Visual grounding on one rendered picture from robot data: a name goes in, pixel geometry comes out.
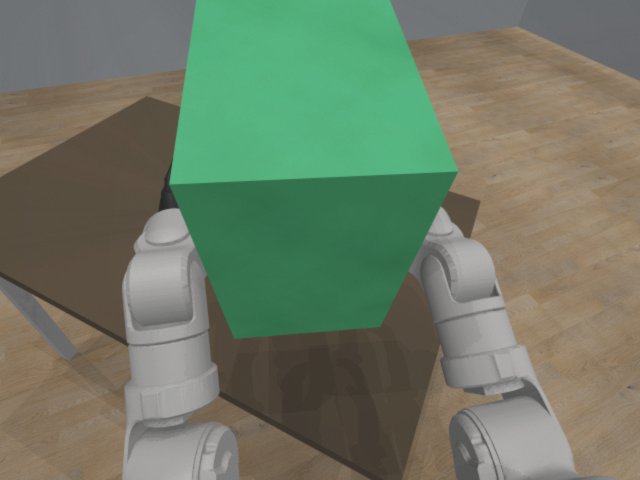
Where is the robot left upper arm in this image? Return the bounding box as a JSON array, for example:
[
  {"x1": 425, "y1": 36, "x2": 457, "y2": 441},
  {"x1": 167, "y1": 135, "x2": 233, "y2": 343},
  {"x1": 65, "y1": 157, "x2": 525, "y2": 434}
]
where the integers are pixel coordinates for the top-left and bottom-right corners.
[{"x1": 124, "y1": 422, "x2": 240, "y2": 480}]

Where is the table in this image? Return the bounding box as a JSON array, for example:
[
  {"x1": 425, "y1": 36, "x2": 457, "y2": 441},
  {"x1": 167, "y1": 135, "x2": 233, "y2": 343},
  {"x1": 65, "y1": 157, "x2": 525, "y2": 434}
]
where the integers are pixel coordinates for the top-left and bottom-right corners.
[{"x1": 0, "y1": 96, "x2": 481, "y2": 480}]

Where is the right robot forearm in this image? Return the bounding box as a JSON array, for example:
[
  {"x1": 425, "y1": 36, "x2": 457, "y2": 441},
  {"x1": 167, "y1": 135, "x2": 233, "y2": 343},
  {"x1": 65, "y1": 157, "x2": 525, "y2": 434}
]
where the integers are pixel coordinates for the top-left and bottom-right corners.
[{"x1": 408, "y1": 207, "x2": 575, "y2": 468}]

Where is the carton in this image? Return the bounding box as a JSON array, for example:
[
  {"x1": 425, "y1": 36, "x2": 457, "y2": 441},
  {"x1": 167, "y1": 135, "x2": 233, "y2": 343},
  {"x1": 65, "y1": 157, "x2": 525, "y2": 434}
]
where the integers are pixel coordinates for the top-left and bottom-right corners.
[{"x1": 169, "y1": 0, "x2": 458, "y2": 339}]

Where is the left robot forearm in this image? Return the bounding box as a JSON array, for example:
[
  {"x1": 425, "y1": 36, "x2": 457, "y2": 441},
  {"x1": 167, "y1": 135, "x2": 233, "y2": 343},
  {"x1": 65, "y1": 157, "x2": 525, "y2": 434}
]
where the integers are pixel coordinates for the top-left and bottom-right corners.
[{"x1": 122, "y1": 208, "x2": 220, "y2": 480}]

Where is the robot left hand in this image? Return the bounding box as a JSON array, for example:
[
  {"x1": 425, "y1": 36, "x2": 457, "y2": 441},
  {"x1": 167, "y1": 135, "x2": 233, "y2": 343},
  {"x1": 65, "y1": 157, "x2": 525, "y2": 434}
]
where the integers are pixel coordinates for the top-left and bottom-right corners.
[{"x1": 158, "y1": 158, "x2": 179, "y2": 212}]

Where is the robot right upper arm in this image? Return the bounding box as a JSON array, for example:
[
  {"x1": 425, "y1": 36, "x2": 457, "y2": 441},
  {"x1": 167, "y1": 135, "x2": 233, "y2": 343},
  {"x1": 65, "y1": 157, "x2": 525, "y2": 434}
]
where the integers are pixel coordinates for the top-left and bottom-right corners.
[{"x1": 449, "y1": 395, "x2": 619, "y2": 480}]

